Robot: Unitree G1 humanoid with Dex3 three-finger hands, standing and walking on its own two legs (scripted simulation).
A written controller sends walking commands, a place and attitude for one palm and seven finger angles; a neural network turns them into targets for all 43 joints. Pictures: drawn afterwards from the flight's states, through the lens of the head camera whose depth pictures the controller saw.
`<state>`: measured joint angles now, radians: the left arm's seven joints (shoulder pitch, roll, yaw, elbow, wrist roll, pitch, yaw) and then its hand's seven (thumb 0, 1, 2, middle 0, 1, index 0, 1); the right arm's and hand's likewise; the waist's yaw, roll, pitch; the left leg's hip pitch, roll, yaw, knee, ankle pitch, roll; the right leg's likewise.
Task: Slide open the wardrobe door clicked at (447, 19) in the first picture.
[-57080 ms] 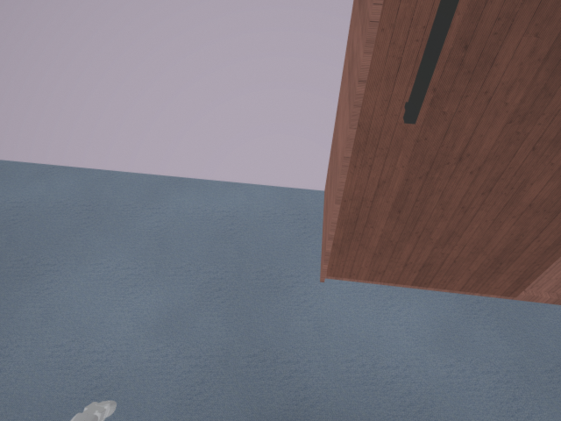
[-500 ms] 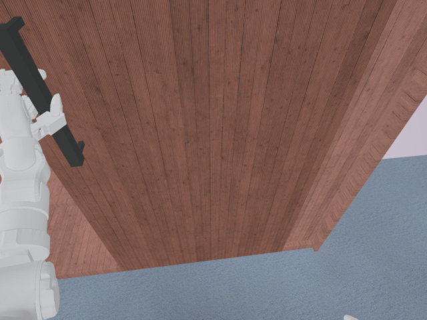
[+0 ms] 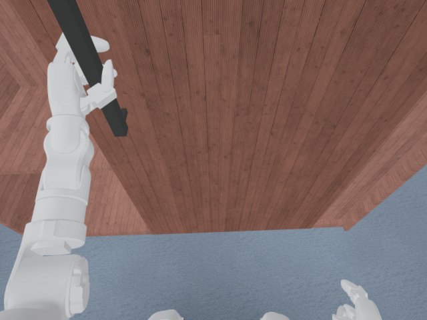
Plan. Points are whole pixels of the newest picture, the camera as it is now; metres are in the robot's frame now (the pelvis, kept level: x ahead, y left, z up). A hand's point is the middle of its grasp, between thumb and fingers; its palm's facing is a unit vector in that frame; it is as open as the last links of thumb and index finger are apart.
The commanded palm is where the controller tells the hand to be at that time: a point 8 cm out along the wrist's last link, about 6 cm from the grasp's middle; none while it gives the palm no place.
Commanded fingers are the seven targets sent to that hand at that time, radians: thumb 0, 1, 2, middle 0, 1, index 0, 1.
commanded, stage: stop walking and hold the door there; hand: left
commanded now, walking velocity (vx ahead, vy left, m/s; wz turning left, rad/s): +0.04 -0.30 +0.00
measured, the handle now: (98, 65) +0.47 +0.22 +0.21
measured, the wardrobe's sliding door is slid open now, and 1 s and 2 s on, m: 0.54 0.54 0.54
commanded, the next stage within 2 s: loosen the grip on the handle in 0.80 s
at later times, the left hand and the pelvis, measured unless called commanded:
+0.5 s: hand (108, 86) +0.43 +0.19 +0.20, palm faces +0.20 -0.97 -0.10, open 5.9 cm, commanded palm +0.40 +0.23 +0.18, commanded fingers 0.00 0.90 0.90 -0.45 -1.40 -0.45 -1.40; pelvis -0.02 +0.02 +0.01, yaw +0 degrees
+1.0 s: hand (103, 79) +0.44 +0.20 +0.21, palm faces +0.14 -0.98 -0.13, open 6.9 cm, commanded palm +0.38 +0.25 +0.20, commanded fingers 0.00 0.17 0.55 -0.45 -1.40 -0.45 -1.40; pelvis -0.04 +0.03 +0.01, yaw -1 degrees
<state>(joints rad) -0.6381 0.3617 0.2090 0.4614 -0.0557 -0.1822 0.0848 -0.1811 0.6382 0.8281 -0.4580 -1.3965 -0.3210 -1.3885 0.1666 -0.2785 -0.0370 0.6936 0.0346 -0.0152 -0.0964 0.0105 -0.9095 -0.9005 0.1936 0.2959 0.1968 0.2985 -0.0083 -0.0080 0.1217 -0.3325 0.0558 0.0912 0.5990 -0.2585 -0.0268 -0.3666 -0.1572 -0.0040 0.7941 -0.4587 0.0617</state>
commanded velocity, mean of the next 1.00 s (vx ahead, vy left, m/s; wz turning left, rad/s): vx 0.01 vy -0.03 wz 0.00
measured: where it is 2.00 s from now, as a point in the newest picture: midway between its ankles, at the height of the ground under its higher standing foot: outside the picture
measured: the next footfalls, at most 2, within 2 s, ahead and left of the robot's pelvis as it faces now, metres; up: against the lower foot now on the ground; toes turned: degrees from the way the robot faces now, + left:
right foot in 0.18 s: +0.03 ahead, -0.07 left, +0.00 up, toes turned -5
left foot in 0.46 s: +0.01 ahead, +0.13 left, +0.00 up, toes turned +0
